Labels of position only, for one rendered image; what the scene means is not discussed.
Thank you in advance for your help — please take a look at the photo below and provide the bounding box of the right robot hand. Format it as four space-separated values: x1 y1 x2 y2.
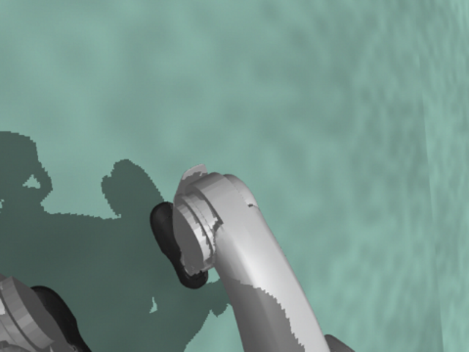
324 334 355 352

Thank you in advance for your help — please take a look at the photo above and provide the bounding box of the right robot foot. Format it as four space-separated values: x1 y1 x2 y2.
150 202 208 289

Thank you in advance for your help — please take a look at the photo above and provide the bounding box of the left robot foot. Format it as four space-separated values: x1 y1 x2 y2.
30 286 91 352

